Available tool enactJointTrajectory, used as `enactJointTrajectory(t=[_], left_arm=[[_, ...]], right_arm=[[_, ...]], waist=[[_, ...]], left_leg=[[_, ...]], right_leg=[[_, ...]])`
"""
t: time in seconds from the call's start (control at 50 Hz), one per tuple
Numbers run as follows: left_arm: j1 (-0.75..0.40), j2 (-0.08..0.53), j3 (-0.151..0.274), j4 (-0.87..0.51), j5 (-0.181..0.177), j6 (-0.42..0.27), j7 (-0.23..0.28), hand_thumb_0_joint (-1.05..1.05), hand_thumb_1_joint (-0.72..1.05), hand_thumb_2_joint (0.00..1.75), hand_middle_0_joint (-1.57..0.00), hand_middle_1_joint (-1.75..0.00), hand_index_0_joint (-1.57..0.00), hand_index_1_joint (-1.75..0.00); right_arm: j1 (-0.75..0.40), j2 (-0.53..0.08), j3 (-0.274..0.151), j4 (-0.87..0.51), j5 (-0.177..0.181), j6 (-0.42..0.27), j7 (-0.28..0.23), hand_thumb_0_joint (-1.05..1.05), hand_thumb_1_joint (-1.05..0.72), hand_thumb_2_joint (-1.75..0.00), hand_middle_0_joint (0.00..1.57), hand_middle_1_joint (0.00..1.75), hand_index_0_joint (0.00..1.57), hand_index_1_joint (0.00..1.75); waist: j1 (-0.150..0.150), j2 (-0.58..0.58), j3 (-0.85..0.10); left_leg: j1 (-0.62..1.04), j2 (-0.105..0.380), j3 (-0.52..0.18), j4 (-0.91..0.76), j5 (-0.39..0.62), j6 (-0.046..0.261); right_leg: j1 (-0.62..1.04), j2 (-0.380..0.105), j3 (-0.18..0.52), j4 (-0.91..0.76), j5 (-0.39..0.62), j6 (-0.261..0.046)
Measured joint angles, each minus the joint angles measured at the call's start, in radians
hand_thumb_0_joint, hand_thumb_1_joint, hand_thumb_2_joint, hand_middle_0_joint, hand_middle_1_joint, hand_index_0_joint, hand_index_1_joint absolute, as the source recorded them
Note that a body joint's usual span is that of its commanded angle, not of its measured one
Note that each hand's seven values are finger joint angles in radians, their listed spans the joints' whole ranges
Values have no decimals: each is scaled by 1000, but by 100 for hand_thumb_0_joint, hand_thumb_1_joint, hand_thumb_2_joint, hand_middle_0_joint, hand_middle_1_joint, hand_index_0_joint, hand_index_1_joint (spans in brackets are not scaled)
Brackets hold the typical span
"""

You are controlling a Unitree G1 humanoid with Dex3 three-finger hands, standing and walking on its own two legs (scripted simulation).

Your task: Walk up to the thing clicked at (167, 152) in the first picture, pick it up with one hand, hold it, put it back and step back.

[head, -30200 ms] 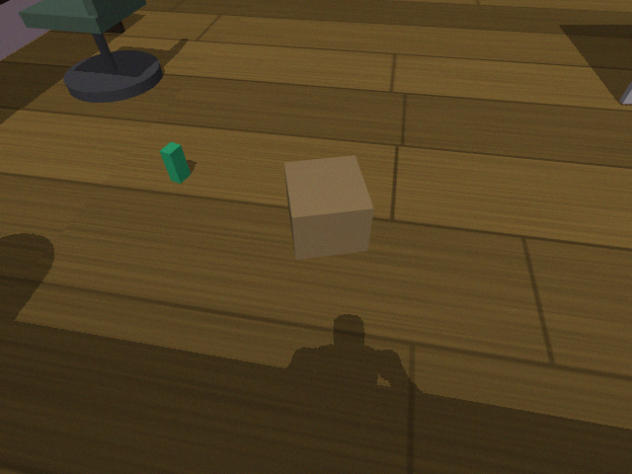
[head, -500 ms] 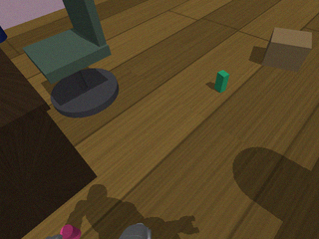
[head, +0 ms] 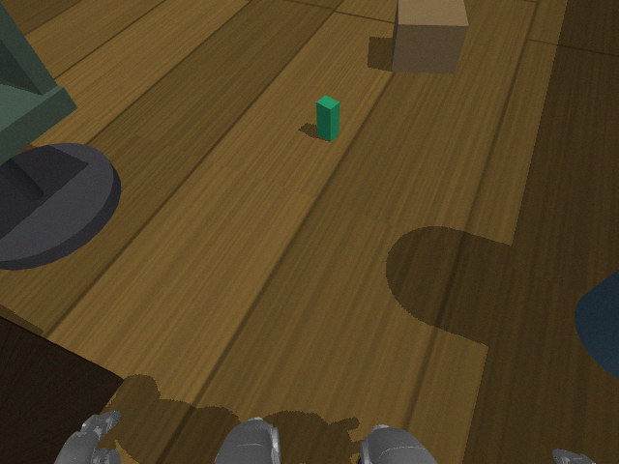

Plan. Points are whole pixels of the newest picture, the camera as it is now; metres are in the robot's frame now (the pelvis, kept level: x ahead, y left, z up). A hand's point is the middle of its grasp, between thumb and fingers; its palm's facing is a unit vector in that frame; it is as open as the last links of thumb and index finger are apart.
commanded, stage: walk up
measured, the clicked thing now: (328, 119) +1.46 -0.04 -0.65
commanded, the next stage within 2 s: stand in 1.06 s
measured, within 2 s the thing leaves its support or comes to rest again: neither
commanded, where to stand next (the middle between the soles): +0.05 +0.01 m, yaw -13 degrees
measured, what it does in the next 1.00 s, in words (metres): steps on the spot, turning right: left foot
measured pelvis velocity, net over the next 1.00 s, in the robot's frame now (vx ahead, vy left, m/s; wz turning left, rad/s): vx -0.01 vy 0.02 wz -0.27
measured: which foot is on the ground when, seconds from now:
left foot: up 0.00-0.20, down 0.22-1.00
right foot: down 0.00-1.00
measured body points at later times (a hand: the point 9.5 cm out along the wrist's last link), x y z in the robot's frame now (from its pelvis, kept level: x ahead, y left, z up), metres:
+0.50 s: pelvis -0.01 +0.01 +0.00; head +0.03 +0.00 +0.45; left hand +0.15 +0.31 -0.10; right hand +0.00 -0.33 -0.11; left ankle +0.02 +0.15 -0.70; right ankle -0.01 -0.12 -0.70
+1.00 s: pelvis -0.01 +0.02 +0.03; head +0.00 +0.00 +0.48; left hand +0.18 +0.27 -0.09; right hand -0.01 -0.30 -0.11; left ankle +0.03 +0.15 -0.70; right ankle -0.01 -0.12 -0.70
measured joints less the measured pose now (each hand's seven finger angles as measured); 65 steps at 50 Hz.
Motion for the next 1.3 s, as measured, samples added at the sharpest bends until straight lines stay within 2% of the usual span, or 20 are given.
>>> enactJointTrajectory(t=[0.04,0.12,0.2,0.24,0.28,0.34,0.42,0.46,0.48,0.5,0.56,0.6,0.62,0.64,0.7,0.86,1.06,1.14,1.3], left_arm=[[6,-11,-9,0,-5,2,7,0,90,90,-20,-30,-20,-30],[11,-30,-26,0,-1,13,13,0,90,90,-21,-30,-21,-30],[5,-31,-33,-3,1,20,10,0,90,90,-21,-30,-21,-30],[-9,-21,-29,4,-7,29,9,0,90,90,-21,-30,-21,-30],[-17,-25,-27,24,-10,36,17,0,90,90,-21,-30,-21,-30],[-19,-17,-23,49,-13,31,11,0,90,90,-21,-30,-21,-30],[-16,-3,-10,72,-18,14,-7,0,90,90,-21,-30,-20,-30],[-10,1,-6,83,-14,2,-6,0,90,90,-21,-30,-20,-30],[-13,-3,-4,92,-9,-5,-2,0,90,90,-21,-30,-20,-30],[-13,-7,-4,99,-6,-10,3,0,90,90,-20,-30,-20,-30],[-5,-14,-18,115,-3,-15,8,0,90,90,-20,-30,-20,-30],[-9,-26,-31,132,-4,-13,10,0,90,90,-20,-30,-20,-30],[-15,-29,-35,142,-7,-10,9,0,90,90,-20,-30,-20,-30],[-24,-33,-37,153,-10,-5,9,0,90,90,-20,-30,-20,-30],[-47,-51,-46,185,-15,-3,5,0,90,90,-20,-30,-20,-30],[-94,-76,-60,265,-20,-12,-3,0,90,90,-21,-30,-21,-30],[-142,-76,-61,319,-22,-6,-2,0,90,90,-21,-30,-20,-30],[-157,-74,-63,336,-17,-4,-7,0,90,90,-20,-30,-20,-30],[-159,-70,-63,354,-17,1,-10,0,90,90,-20,-30,-20,-30]], right_arm=[[-26,1,3,13,9,6,-8,1,-90,-89,20,30,20,30],[-59,3,12,18,12,-12,-11,1,-90,-90,20,30,20,30],[-65,10,17,24,6,-32,-7,1,-90,-90,20,30,20,30],[-61,29,15,36,-7,-48,-9,1,-90,-90,20,30,20,30],[-50,37,24,44,-14,-56,-1,1,-90,-89,20,30,20,30],[-38,47,30,53,-18,-63,1,1,-90,-89,20,30,20,30],[-18,37,34,59,-23,-59,3,1,-90,-89,21,30,20,30],[-9,22,35,61,-21,-46,5,1,-90,-89,21,30,21,30],[-11,13,32,66,-18,-38,4,1,-90,-89,21,30,21,30],[-15,10,30,75,-13,-29,0,1,-90,-89,21,30,20,30],[-31,9,30,104,-2,-12,-7,1,-90,-89,20,30,20,30],[-39,4,29,120,4,-20,-6,1,-90,-90,20,30,20,30],[-44,7,28,130,3,-27,-5,1,-90,-90,20,30,20,30],[-48,13,29,140,0,-32,-4,1,-90,-90,20,30,20,30],[-55,27,40,173,-3,-34,8,1,-90,-90,20,30,20,30],[-97,60,65,254,1,-39,21,1,-90,-89,20,30,20,30],[-152,62,55,313,3,-36,18,1,-90,-89,20,30,20,30],[-152,66,48,327,-2,-39,12,1,-90,-90,20,30,20,30],[-156,77,43,348,-6,-41,10,1,-90,-90,20,30,20,30]], waist=[[13,-9,1],[28,-17,-12],[34,-36,-26],[32,-75,-25],[33,-77,-29],[26,-64,-21],[16,-49,-18],[16,-36,-27],[14,-14,-21],[12,-3,-19],[20,-15,-31],[18,-9,-41],[17,-13,-42],[18,-22,-44],[19,-16,-62],[18,-27,-91],[16,-33,-90],[6,-42,-90],[9,-59,-93]], left_leg=[[-27,-40,-41,86,-50,3],[-37,-70,-56,99,20,9],[39,-99,-48,-69,54,22],[75,-125,-29,-141,85,7],[75,-110,-18,-129,81,3],[98,-69,-14,-153,92,0],[113,-31,-9,-183,109,-19],[100,-12,-9,-158,96,-30],[91,7,-20,-131,86,-28],[82,6,-41,-109,76,-19],[76,-47,-70,-77,-27,5],[101,-61,-68,-149,35,16],[114,-67,-62,-184,116,1],[124,-75,-52,-199,137,-15],[143,-69,-46,-231,140,-30],[212,-76,-11,-365,201,-29],[267,-78,26,-467,244,-22],[293,-91,16,-519,270,-20],[326,-101,4,-587,302,-17]], right_leg=[[-8,0,31,16,-4,-1],[-26,8,78,21,5,10],[-58,14,108,53,-2,23],[-75,-2,129,91,-18,30],[-89,23,140,144,-93,23],[-101,30,96,247,-148,23],[-30,-14,30,100,-102,19],[38,-16,12,-57,2,17],[48,0,3,-73,31,21],[47,9,-1,-64,29,22],[30,-1,26,-35,16,17],[27,-7,36,-31,15,23],[25,-13,43,-25,13,27],[26,-20,54,-22,13,31],[48,-15,59,-68,37,33],[96,-22,91,-181,98,41],[139,-23,124,-285,154,54],[170,-36,114,-334,173,59],[211,-48,100,-406,200,63]])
